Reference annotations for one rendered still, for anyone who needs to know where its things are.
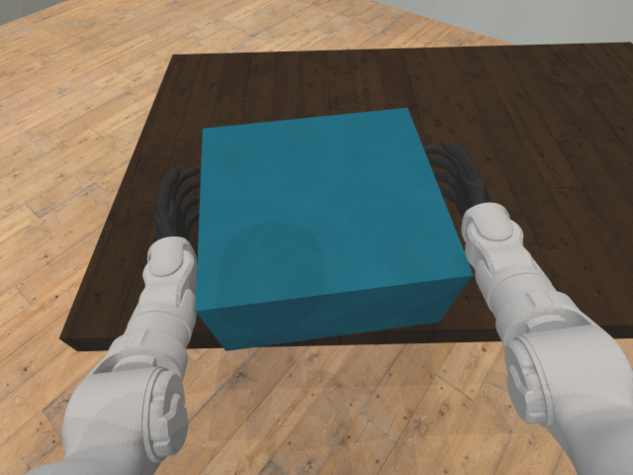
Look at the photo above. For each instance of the carton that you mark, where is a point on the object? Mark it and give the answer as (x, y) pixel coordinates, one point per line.
(320, 227)

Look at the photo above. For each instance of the left robot hand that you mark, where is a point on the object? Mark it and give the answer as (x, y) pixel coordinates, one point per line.
(171, 220)

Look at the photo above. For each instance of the table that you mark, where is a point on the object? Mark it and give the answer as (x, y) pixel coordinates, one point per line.
(550, 128)

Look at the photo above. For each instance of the robot right forearm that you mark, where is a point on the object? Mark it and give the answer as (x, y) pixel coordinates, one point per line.
(517, 291)

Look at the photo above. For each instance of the robot left upper arm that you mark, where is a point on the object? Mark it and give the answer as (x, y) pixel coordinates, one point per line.
(122, 423)

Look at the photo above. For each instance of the robot right upper arm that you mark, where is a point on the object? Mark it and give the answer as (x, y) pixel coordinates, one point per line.
(575, 383)

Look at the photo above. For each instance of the robot left forearm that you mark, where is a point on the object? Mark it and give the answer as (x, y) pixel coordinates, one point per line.
(162, 323)

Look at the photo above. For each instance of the right robot hand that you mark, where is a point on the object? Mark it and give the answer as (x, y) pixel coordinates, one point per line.
(467, 186)

